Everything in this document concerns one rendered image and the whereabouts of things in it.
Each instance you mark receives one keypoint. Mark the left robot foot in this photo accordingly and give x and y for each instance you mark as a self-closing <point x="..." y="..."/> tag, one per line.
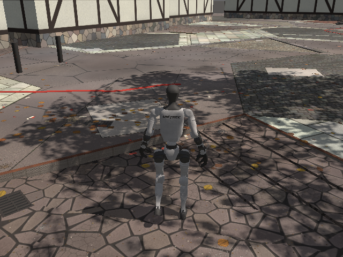
<point x="157" y="212"/>

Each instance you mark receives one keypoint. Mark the right robot upper arm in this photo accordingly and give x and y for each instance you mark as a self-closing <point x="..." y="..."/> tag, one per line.
<point x="191" y="121"/>

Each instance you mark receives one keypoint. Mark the robot left forearm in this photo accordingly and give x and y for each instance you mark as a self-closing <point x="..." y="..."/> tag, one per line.
<point x="145" y="140"/>

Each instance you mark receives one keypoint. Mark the left robot hand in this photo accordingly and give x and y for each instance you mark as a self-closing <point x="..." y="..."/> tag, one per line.
<point x="148" y="150"/>

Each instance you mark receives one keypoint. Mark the robot right forearm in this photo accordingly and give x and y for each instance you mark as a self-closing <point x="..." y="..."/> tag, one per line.
<point x="200" y="144"/>

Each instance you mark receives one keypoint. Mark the left robot upper arm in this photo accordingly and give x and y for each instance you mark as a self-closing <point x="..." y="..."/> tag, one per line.
<point x="152" y="120"/>

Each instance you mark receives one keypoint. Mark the robot head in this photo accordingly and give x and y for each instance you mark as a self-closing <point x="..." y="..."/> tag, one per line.
<point x="172" y="94"/>

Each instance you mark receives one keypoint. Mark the right robot hand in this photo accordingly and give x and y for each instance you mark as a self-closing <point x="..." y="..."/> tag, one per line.
<point x="204" y="159"/>

